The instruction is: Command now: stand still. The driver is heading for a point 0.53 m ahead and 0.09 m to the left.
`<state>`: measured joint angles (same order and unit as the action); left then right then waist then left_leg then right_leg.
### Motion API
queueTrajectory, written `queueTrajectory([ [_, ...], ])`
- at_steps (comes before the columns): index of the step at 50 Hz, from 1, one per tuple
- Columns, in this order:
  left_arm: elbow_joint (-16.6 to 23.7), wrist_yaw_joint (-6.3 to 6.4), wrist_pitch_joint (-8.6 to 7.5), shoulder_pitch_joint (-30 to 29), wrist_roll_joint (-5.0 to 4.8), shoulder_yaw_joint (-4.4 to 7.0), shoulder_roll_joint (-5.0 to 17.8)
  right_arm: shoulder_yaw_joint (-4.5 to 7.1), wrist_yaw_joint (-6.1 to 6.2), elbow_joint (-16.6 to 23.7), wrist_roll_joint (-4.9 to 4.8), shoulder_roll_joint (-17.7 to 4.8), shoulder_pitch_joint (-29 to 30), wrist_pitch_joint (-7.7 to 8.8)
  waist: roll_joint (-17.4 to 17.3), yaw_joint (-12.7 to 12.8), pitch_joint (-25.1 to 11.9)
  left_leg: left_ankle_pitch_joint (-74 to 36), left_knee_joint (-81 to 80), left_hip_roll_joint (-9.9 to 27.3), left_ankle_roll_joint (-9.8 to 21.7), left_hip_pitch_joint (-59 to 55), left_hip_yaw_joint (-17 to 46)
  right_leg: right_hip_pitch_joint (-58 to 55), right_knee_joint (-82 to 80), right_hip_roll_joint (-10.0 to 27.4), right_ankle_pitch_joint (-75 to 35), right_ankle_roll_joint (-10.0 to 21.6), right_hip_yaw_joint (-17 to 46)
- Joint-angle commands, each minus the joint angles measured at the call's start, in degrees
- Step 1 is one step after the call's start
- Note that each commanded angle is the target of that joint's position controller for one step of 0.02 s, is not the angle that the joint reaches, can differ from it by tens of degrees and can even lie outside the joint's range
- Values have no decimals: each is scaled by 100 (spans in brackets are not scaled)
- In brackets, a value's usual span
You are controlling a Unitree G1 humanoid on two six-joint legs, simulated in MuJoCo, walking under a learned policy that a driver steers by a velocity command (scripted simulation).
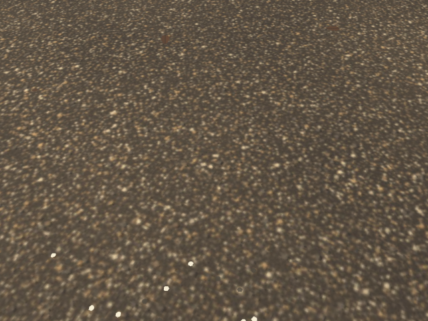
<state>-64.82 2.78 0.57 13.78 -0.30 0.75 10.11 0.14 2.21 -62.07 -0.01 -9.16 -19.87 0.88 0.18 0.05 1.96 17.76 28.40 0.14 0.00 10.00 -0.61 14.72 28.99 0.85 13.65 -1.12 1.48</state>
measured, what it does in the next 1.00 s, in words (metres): walks ahead: left foot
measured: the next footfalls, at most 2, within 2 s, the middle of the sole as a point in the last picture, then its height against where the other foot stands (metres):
left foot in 0.78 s outside the picture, level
right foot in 1.24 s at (236, 275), level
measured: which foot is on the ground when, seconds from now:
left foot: down 0.00-0.32, up 0.34-0.76, down 0.78-1.00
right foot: down 0.00-0.80, up 0.82-1.00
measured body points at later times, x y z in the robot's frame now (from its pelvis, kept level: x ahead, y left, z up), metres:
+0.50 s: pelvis +0.11 -0.03 +0.01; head +0.11 -0.05 +0.46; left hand +0.03 +0.20 -0.13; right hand +0.19 -0.29 -0.13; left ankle +0.11 +0.11 -0.65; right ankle +0.03 -0.12 -0.74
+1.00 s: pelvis +0.38 +0.04 +0.00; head +0.41 +0.06 +0.45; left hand +0.45 +0.33 -0.12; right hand +0.52 -0.19 -0.12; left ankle +0.40 +0.11 -0.74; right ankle +0.44 -0.12 -0.65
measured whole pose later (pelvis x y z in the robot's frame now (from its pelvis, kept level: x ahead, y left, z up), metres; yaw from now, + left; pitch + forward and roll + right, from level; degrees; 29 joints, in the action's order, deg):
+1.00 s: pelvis +0.38 +0.04 +0.00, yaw +13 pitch +1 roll +1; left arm -49.1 2.0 -6.5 9.4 -0.1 2.9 15.5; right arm 3.0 -2.3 -50.7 0.5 -13.6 -12.3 5.0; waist 1.8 -1.1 3.1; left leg 7.1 21.2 -6.6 6.4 15.2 -0.6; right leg 35.6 65.7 6.0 17.1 -0.4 3.4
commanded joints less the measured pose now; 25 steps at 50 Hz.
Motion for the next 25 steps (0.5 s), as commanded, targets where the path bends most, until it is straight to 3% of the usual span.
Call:
queueTrajectory([
  [1,88,16,-25,312,-1,73,504,76,13,44,-2,-468,-528,20,-35,-1,181,-658,-617,84,88,531,79,-284,-380,21,-769,171,-8],
  [3,92,16,-26,329,-1,74,498,77,14,44,-3,-462,-539,21,-35,-1,185,-660,-616,84,88,531,79,-283,-377,21,-771,170,-9],
  [4,34,18,-21,439,1,59,431,69,19,-19,-3,-411,-657,13,-59,-3,42,-79,-660,37,111,473,36,-346,-361,-57,-217,177,-97],
  [6,41,32,-24,475,-58,104,504,156,58,26,-73,-648,-636,-15,-264,-23,308,1841,-742,79,358,710,226,86,-16,-317,1652,272,-352],
  [8,207,-1,-147,229,-58,102,438,225,65,100,-133,-833,-761,45,-520,-149,758,2961,-1137,603,720,848,990,817,419,-291,2079,373,-359],
  [10,367,-106,-355,30,-79,63,225,364,32,100,-179,-1174,-946,157,-1120,-235,880,3258,-1761,1575,1243,581,2304,1312,1503,-199,1155,395,-522],
  [11,435,-158,-440,-55,-102,72,255,380,19,160,-165,-1170,-846,195,-1069,-200,986,3090,-1912,1834,1394,715,2628,1398,1787,-13,1117,490,-375],
  [13,445,-224,-563,189,-177,80,224,360,-35,339,-185,-1081,-383,247,-975,106,1043,2460,-1695,1676,1209,937,2210,911,1017,77,1350,668,-374],
  [14,257,-235,-598,667,-189,118,243,345,-61,430,-229,-1033,-107,232,-816,360,925,2077,-1358,1306,962,1297,1632,-51,159,-80,984,694,-550],
  [15,19,-235,-597,1170,-140,195,354,342,-76,501,-234,-1008,-5,234,-546,495,739,1451,-787,888,769,1623,1113,-916,-130,-245,484,602,-562],
  [16,-161,-222,-602,1985,-102,331,710,286,-103,623,-189,-840,217,290,317,792,406,445,866,370,480,2208,389,-1807,-695,469,684,782,637],
  [17,-180,-265,-638,2749,-134,513,1515,190,-86,850,-173,-450,205,411,1865,928,-45,777,2819,-288,197,3276,-269,-2606,-1741,1810,1272,1564,3171],
  [18,-125,-293,-736,2534,5,381,1209,197,-98,915,-264,-500,302,510,1388,717,23,1238,4098,-135,304,3753,453,-2300,-2089,2299,1809,1928,4328],
  [19,68,-289,-798,1929,-9,281,873,213,-154,954,-332,-598,377,571,753,445,472,774,4645,197,461,4186,639,-2065,-1998,2206,1694,1780,3719],
  [21,297,-349,-783,1294,-25,172,652,289,-207,909,-215,-756,445,649,272,191,538,-258,4303,572,578,4133,514,-1802,-2051,1618,678,1341,2226],
  [22,310,-356,-740,1296,-11,113,493,365,-230,921,-162,-902,542,647,313,162,514,-537,3963,677,548,3906,405,-1720,-2081,1361,-90,1150,1623],
  [23,278,-337,-685,1455,8,74,383,383,-273,910,-158,-861,555,617,413,166,425,-690,3753,695,493,3718,274,-1703,-2085,1181,-636,1055,1208],
  [25,240,-248,-620,1692,47,84,516,330,-344,937,-178,-586,691,507,427,175,383,-935,3433,690,351,3722,86,-1690,-2097,1089,-1366,1030,640],
])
